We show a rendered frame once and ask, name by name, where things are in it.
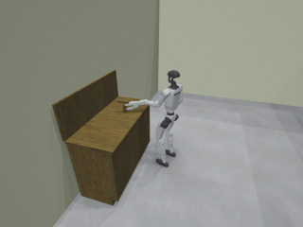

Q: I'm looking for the robot right thigh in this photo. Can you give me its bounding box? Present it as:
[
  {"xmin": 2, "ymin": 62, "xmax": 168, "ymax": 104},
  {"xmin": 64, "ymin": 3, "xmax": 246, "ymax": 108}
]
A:
[{"xmin": 165, "ymin": 114, "xmax": 179, "ymax": 138}]

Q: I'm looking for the left robot upper arm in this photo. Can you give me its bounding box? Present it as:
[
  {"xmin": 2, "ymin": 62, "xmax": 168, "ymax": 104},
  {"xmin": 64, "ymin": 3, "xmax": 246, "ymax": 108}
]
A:
[{"xmin": 154, "ymin": 89, "xmax": 171, "ymax": 108}]

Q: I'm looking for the robot left hand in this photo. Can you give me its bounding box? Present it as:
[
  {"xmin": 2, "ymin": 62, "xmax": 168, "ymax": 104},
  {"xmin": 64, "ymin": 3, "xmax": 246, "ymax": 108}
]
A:
[{"xmin": 125, "ymin": 101, "xmax": 140, "ymax": 111}]

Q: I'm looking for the counter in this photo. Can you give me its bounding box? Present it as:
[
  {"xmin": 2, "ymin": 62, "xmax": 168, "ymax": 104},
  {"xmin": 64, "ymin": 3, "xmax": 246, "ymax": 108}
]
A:
[{"xmin": 52, "ymin": 70, "xmax": 151, "ymax": 205}]

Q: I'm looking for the robot head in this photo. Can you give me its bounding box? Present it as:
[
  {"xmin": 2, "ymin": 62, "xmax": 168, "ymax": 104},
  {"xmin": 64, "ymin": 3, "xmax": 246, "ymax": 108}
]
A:
[{"xmin": 168, "ymin": 70, "xmax": 180, "ymax": 90}]

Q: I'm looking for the robot left forearm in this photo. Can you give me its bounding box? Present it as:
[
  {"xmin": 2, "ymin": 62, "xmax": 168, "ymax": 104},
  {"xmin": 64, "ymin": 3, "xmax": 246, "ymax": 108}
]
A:
[{"xmin": 139, "ymin": 99, "xmax": 159, "ymax": 108}]

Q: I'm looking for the right robot upper arm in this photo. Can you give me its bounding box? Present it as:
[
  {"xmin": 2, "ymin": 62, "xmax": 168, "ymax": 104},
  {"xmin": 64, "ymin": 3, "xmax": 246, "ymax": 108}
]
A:
[{"xmin": 177, "ymin": 84, "xmax": 183, "ymax": 103}]

